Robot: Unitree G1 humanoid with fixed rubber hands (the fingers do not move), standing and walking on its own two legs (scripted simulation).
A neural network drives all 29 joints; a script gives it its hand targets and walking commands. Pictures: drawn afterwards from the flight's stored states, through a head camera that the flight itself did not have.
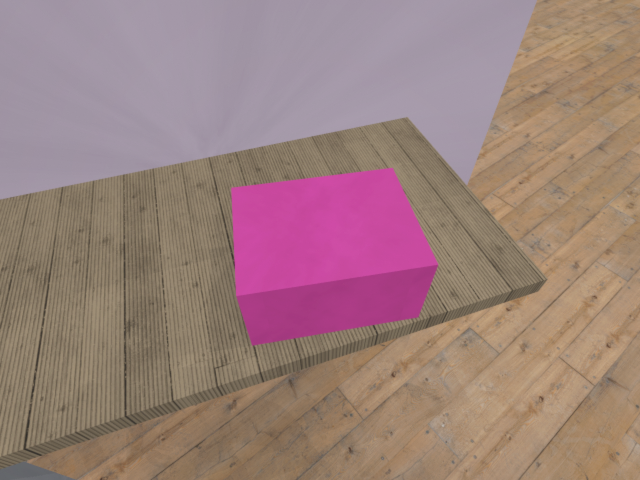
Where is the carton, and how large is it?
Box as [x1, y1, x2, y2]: [231, 168, 437, 345]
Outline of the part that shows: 392,168 231,188 236,296 252,345 418,316 436,269 437,263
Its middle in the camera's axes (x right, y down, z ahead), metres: +0.01 +0.02 +0.62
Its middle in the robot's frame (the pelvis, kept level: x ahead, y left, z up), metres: +0.44 +0.03 -0.01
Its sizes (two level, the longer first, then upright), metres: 0.267 0.204 0.143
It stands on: a table, 0.70 m high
